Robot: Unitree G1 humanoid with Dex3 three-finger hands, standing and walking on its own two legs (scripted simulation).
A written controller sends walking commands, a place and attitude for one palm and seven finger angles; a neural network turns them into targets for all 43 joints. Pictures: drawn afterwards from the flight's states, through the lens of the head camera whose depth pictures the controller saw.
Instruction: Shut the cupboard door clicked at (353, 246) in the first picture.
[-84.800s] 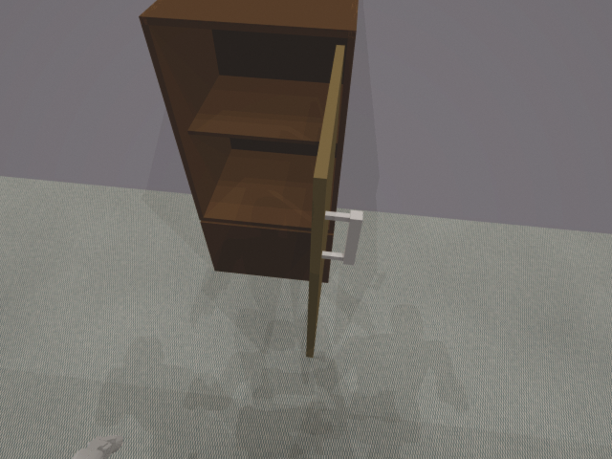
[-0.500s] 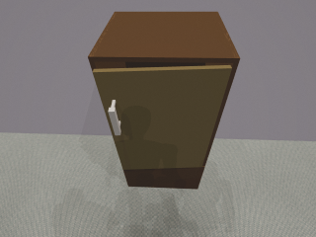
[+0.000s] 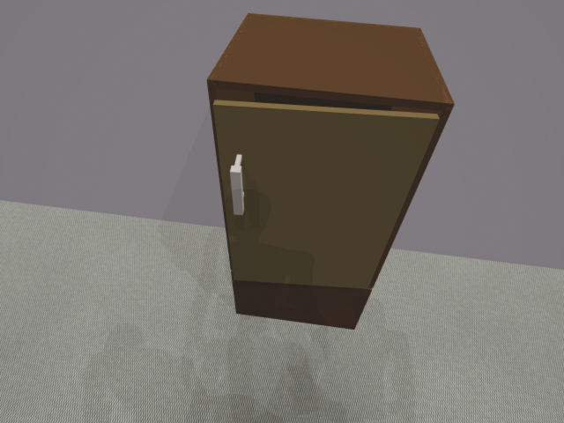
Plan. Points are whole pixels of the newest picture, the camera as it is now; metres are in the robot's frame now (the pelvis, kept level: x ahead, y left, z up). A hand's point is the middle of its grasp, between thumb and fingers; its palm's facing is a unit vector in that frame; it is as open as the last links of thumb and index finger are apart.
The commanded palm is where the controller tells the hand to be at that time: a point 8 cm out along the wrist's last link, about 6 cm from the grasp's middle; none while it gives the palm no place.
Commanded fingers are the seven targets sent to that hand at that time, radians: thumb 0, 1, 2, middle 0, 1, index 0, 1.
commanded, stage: come to a stop and stand still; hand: left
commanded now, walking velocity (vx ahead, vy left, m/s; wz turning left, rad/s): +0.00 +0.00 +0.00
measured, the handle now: (238, 185) +0.57 +0.13 -0.01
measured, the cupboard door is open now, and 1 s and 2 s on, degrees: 4 4 4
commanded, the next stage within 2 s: look again from close up in 1.48 s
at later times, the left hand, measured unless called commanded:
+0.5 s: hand out of the picture -0.07 +0.17 -0.17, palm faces -0.01 -0.98 -0.19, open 7.3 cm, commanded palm none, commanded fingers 0.00 0.90 0.90 -0.20 -0.30 -0.20 -0.30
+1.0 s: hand out of the picture -0.06 +0.13 -0.17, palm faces -0.01 -0.99 -0.15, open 7.4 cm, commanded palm none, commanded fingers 0.00 0.90 0.90 -0.20 -0.30 -0.20 -0.30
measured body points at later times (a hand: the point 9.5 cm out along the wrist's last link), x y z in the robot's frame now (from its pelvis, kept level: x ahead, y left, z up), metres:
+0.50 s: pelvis -0.04 +0.00 +0.00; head -0.03 +0.00 +0.45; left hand -0.07 +0.22 -0.15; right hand -0.05 -0.23 -0.15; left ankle +0.07 +0.07 -0.73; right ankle -0.09 -0.10 -0.73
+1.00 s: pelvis -0.01 -0.02 +0.00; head +0.01 -0.02 +0.45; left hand -0.05 +0.18 -0.15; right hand -0.03 -0.24 -0.16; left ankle +0.07 +0.07 -0.73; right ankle -0.09 -0.10 -0.73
